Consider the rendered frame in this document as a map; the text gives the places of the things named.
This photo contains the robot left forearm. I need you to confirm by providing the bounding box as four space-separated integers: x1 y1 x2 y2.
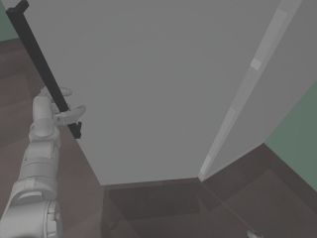
0 118 61 231

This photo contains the handle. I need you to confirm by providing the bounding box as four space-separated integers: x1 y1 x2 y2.
6 0 82 139

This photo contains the robot left upper arm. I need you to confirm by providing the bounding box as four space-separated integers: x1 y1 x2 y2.
0 199 62 238

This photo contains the robot left hand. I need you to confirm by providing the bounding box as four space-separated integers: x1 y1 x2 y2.
33 86 86 126

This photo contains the fridge door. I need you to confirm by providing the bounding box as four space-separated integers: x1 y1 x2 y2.
1 0 281 185

